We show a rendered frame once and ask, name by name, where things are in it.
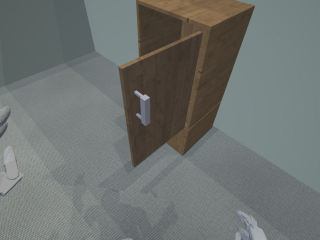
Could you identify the handle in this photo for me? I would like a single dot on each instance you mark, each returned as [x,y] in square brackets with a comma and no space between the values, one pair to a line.
[144,108]

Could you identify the robot right hand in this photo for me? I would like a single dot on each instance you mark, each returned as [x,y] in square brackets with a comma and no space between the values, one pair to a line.
[255,233]

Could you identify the robot left hand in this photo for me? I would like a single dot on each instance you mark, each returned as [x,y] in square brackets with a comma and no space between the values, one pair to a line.
[10,176]

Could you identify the cupboard door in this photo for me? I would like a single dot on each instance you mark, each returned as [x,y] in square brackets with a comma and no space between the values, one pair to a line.
[166,75]

